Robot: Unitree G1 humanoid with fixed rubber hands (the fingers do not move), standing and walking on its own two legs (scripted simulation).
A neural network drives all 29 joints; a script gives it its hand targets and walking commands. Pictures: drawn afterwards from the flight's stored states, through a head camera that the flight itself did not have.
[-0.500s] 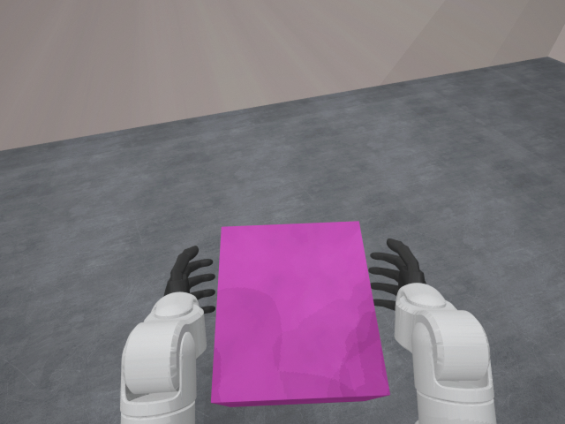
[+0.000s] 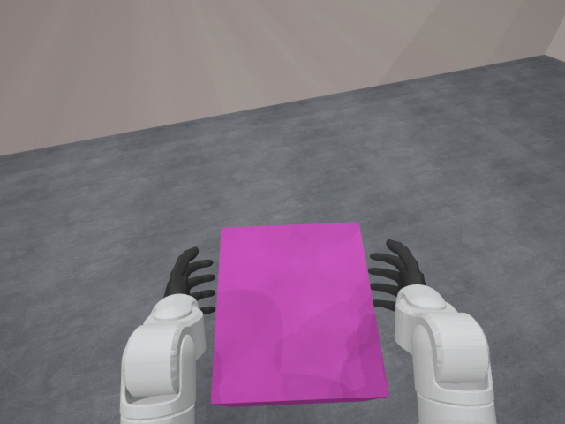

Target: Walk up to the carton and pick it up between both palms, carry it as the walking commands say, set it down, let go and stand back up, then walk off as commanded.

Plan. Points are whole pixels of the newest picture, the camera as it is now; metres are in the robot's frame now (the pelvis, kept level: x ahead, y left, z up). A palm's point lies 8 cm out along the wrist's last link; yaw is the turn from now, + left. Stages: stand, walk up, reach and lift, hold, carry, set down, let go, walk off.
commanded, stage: carry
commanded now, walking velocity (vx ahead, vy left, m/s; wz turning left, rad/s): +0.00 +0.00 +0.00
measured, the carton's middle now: (293, 316) +0.30 +0.00 +0.00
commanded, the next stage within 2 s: hold in 0.84 s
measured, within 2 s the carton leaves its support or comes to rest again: neither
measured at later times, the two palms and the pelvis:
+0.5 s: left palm (204, 302) +0.27 +0.11 +0.10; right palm (427, 293) +0.27 -0.17 +0.10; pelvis +0.00 -0.03 +0.00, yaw -1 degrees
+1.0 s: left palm (216, 337) +0.26 +0.11 +0.02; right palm (423, 334) +0.25 -0.18 +0.02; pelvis +0.00 -0.03 +0.01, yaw -1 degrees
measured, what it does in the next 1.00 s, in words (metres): stands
